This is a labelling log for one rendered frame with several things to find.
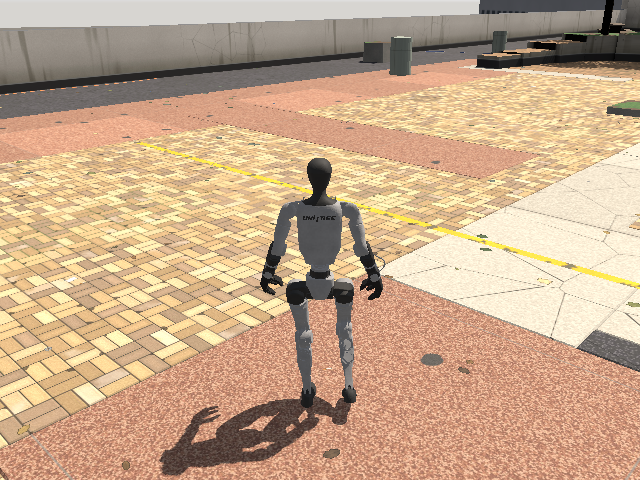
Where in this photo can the right robot forearm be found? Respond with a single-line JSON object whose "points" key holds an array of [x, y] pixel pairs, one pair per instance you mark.
{"points": [[370, 265]]}

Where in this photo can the left robot shin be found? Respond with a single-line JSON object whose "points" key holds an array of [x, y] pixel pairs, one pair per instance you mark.
{"points": [[304, 360]]}

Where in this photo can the right robot hand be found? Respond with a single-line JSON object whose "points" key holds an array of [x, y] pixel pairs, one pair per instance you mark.
{"points": [[371, 285]]}

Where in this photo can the robot right thigh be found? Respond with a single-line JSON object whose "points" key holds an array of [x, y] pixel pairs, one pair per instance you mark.
{"points": [[343, 295]]}

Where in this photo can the left robot hand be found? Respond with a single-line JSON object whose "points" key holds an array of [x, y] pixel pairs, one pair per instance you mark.
{"points": [[275, 280]]}

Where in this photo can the robot right upper arm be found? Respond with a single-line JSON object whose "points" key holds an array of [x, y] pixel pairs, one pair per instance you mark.
{"points": [[351, 211]]}

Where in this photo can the robot left upper arm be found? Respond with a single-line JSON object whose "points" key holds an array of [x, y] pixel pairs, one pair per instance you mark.
{"points": [[288, 211]]}

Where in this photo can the left robot forearm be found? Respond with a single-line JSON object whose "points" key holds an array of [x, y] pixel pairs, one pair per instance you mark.
{"points": [[270, 264]]}

